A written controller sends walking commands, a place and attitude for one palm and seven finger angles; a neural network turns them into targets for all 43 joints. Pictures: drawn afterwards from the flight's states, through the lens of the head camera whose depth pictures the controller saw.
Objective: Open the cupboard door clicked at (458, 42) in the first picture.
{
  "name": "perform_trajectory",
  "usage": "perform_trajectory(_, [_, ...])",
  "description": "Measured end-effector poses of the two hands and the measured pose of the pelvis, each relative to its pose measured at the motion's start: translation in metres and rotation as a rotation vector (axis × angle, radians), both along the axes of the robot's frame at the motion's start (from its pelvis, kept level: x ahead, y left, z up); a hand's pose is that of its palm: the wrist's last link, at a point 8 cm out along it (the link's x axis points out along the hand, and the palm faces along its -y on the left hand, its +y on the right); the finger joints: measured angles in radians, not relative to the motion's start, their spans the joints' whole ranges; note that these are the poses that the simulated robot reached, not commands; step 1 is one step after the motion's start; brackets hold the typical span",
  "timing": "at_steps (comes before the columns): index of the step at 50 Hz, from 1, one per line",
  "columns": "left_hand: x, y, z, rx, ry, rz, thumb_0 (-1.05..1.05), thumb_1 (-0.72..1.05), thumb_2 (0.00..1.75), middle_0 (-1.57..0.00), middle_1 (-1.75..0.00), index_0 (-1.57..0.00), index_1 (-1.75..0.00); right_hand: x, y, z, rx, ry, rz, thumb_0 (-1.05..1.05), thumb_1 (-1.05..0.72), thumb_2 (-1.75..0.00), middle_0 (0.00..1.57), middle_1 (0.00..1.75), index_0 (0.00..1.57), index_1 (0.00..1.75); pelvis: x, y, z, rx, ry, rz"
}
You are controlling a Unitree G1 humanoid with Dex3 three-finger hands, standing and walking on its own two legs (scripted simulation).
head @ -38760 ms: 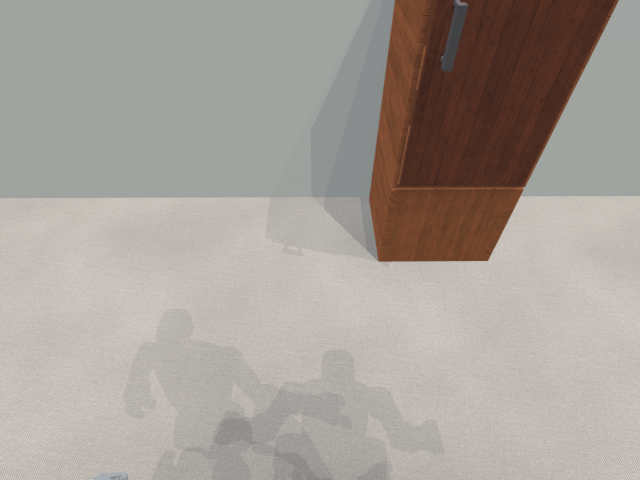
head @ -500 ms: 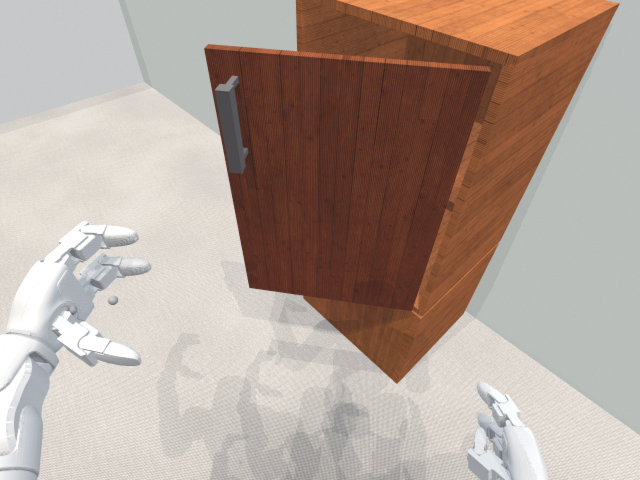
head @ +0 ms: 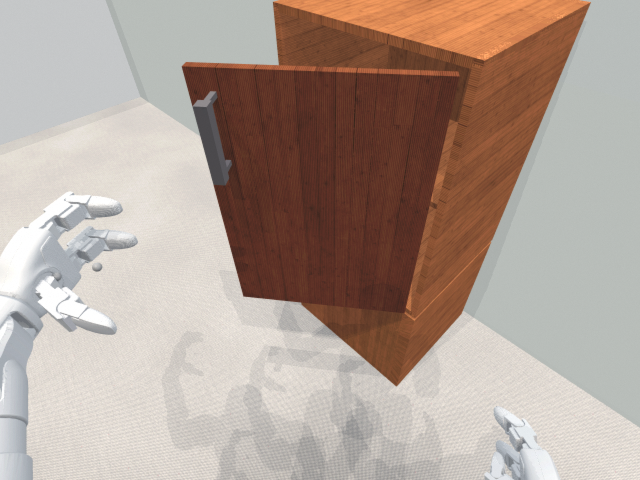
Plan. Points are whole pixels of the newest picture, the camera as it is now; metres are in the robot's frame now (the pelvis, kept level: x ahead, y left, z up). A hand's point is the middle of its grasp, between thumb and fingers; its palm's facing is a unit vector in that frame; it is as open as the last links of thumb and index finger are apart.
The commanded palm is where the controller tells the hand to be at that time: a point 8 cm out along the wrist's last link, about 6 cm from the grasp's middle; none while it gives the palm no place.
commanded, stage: raise the hand with hooked fingers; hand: left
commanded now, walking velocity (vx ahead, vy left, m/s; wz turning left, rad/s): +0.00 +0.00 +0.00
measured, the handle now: (216, 139) +0.60 +0.23 +0.14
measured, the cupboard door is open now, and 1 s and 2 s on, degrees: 38 38 38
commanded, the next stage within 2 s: move the hooked fingers beside the handle in 0.28 s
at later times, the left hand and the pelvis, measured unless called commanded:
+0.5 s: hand (107, 267) +0.29 +0.26 +0.16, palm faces +0.01 -1.00 -0.06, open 14.0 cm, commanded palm +0.28 +0.31 +0.16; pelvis +0.00 -0.01 +0.00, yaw +0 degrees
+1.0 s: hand (137, 212) +0.39 +0.27 +0.16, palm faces -0.03 -1.00 -0.01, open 14.0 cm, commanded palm +0.37 +0.33 +0.16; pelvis +0.00 +0.00 +0.00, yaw -1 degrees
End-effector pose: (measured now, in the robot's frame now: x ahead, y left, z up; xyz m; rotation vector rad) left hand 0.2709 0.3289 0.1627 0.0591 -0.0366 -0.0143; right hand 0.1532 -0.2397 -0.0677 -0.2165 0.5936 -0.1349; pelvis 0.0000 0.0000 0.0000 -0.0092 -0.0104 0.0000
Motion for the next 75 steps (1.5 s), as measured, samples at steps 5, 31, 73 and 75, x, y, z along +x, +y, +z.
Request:
perform_trajectory(5, [-0.003, -0.007, -0.004, -0.007, -0.01, 0.018, -0.02, -0.5, 0.3, -0.3, -1.2, -0.31, -1.2, 0.001, -0.006, 0.002, -0.006, -0.012, -0.008, 0.01, -0.91, -0.9, 0.2, 0.3, 0.2, 0.3, 0.0, -0.005, 0.0, 0.002, -0.006, -0.003])
perform_trajectory(31, [0.019, -0.012, 0.0, -0.015, -0.005, 0.011, -0.02, -0.51, 0.3, -0.3, -1.2, -0.31, -1.2, -0.001, -0.005, -0.005, -0.004, 0.003, -0.008, 0.01, -0.91, -0.9, 0.2, 0.3, 0.2, 0.3, -0.006, -0.008, -0.001, 0.003, -0.002, 0.008])
perform_trajectory(73, [0.164, 0.01, -0.007, -0.069, 0.039, -0.035, -0.02, -0.5, 0.3, -0.3, -1.2, -0.3, -1.2, -0.111, -0.017, -0.035, -0.086, 0.45, -0.19, 0.01, -0.91, -0.9, 0.21, 0.3, 0.2, 0.3, 0.005, 0.018, -0.01, -0.016, 0.173, -0.024])
perform_trajectory(75, [0.169, 0.011, -0.006, -0.072, 0.041, -0.035, -0.02, -0.5, 0.3, -0.3, -1.2, -0.3, -1.2, -0.115, -0.017, -0.035, -0.088, 0.469, -0.198, 0.01, -0.91, -0.9, 0.21, 0.3, 0.2, 0.3, 0.005, 0.018, -0.011, -0.017, 0.182, -0.025])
